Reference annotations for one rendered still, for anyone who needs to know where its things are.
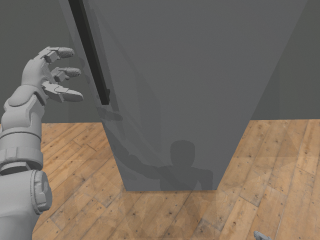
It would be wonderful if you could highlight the robot left forearm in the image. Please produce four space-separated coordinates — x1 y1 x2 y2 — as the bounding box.
0 85 47 176

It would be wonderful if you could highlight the fridge door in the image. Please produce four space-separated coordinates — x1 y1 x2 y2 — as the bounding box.
58 0 308 192

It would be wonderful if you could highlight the robot left hand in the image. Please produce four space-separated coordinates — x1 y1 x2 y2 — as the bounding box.
21 46 84 103

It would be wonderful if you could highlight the left robot upper arm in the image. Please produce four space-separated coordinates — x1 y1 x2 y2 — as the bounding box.
0 169 53 240

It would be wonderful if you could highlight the handle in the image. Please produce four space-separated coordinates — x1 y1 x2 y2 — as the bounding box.
68 0 110 105

